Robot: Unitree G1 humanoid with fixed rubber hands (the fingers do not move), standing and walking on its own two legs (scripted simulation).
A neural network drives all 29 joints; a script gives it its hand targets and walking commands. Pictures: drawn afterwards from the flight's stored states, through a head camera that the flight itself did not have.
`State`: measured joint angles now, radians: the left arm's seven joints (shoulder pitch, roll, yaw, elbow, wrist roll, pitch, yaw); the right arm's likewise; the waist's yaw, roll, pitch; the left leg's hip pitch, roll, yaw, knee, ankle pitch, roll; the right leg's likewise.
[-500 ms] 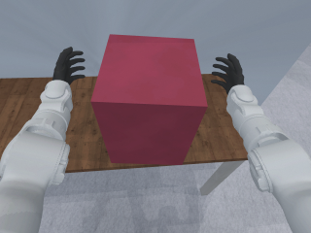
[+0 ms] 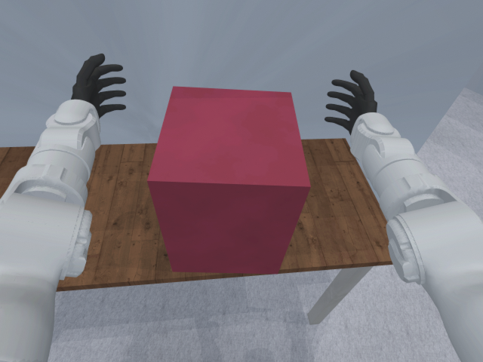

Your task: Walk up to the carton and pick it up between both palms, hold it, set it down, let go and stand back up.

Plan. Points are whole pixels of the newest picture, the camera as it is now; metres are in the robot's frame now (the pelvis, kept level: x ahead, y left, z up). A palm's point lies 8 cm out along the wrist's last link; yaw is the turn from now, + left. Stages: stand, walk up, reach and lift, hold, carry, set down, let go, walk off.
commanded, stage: set down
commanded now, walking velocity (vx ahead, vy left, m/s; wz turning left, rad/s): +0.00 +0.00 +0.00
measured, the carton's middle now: (228, 186) +0.46 +0.01 +0.01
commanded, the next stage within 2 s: none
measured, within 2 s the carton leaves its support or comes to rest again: neither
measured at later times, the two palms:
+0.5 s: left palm (89, 164) +0.41 +0.23 +0.13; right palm (348, 172) +0.39 -0.18 +0.12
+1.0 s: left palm (86, 221) +0.35 +0.24 +0.07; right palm (346, 222) +0.33 -0.18 +0.06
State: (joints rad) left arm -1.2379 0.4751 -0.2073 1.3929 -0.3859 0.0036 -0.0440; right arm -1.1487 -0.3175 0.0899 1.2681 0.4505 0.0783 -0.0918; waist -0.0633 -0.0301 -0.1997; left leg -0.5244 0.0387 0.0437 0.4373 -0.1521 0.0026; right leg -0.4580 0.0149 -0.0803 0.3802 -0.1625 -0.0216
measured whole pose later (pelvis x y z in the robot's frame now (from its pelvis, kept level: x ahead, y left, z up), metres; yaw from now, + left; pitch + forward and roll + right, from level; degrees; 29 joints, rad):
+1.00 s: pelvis +0.00 +0.00 +0.01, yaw +0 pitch +0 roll -1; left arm -0.43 0.34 0.03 0.76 -0.21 -0.06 -0.07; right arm -0.36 -0.14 0.01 0.67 0.26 -0.05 -0.14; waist 0.00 -0.04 -0.03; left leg -0.23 0.02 0.04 0.41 -0.18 0.00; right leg -0.17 0.01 -0.05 0.36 -0.19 -0.02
